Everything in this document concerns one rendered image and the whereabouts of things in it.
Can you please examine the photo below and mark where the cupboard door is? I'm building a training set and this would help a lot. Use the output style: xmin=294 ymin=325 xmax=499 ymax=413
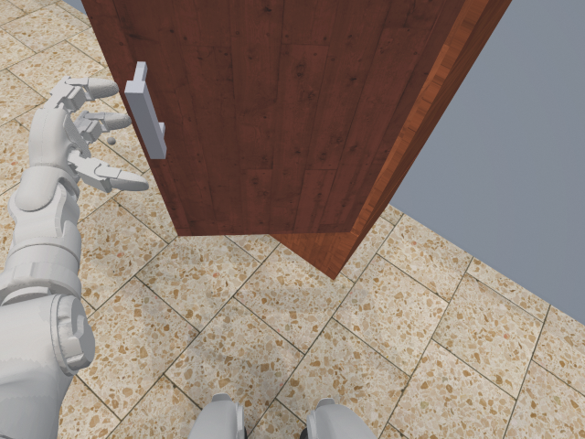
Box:
xmin=81 ymin=0 xmax=465 ymax=237

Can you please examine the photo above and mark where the robot thigh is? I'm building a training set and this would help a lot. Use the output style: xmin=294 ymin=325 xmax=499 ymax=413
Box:
xmin=306 ymin=404 xmax=377 ymax=439
xmin=187 ymin=401 xmax=245 ymax=439

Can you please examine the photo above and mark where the left robot forearm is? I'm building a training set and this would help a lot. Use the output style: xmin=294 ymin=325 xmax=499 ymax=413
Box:
xmin=0 ymin=166 xmax=81 ymax=306

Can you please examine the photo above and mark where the right robot thigh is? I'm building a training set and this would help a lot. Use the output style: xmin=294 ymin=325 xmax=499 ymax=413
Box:
xmin=306 ymin=404 xmax=377 ymax=439

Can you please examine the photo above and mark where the handle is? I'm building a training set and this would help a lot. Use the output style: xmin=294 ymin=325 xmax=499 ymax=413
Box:
xmin=124 ymin=61 xmax=166 ymax=159

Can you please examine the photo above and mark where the robot left upper arm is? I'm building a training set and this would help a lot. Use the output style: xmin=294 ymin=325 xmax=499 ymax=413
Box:
xmin=0 ymin=294 xmax=95 ymax=439

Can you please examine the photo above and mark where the left robot hand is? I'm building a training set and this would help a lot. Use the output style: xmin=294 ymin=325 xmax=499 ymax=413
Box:
xmin=28 ymin=75 xmax=149 ymax=193

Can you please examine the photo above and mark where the left robot thigh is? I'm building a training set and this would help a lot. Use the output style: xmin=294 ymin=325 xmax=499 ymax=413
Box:
xmin=187 ymin=401 xmax=245 ymax=439

